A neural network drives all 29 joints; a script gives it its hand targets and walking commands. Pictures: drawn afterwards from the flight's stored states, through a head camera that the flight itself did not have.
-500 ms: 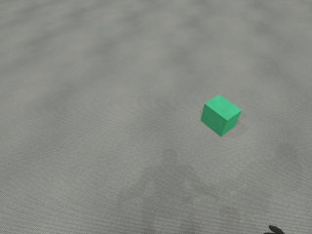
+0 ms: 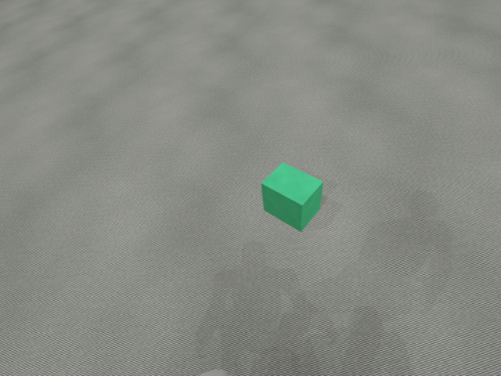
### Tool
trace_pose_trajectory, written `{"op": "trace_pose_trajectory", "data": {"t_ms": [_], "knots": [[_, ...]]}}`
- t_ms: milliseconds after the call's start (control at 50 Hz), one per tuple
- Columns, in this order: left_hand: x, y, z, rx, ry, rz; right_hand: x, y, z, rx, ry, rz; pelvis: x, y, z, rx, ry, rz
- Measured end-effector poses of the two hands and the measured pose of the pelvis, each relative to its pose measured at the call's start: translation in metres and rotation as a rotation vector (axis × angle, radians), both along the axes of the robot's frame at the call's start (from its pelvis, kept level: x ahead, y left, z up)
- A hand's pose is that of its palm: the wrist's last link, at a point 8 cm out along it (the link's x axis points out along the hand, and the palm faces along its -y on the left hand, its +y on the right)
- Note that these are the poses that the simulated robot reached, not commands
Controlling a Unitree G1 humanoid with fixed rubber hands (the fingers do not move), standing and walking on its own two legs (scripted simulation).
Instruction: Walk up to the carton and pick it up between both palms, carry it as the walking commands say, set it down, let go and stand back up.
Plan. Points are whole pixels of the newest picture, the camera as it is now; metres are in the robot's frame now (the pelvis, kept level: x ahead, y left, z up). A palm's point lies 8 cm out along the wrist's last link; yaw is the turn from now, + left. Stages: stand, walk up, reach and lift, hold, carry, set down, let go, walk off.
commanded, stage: walk up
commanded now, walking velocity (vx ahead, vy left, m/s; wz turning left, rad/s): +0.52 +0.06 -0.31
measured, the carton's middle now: (291, 196) +1.00 -0.11 -0.66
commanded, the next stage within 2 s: none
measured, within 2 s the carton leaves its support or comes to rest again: neither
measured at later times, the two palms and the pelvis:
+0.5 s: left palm (134, 293) +0.31 +0.30 -0.13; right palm (383, 301) +0.27 -0.21 -0.11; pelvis +0.26 +0.05 +0.01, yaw -7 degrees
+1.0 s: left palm (192, 220) +0.49 +0.19 -0.11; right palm (394, 239) +0.42 -0.28 -0.14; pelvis +0.43 -0.04 +0.01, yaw -6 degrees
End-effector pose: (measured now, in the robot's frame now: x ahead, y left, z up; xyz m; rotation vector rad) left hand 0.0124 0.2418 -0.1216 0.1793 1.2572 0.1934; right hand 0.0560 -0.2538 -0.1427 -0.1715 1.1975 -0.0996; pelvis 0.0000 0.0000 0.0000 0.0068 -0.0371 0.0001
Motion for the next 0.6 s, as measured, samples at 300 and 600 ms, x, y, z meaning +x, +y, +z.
{"op": "trace_pose_trajectory", "data": {"t_ms": [300,600], "knots": [[0.068,0.034,-0.007,-0.034,0.242,0.079,0.281,0.061,0.045,0.011,-0.291,0.094,0.165,0.036,0.002,-0.004,0.056,-0.075],[0.410,0.029,0.004,-0.074,-0.091,-0.220,0.162,0.044,0.041,-0.079,0.232,-0.266,0.298,0.036,0.020,-0.018,0.019,-0.110]]}}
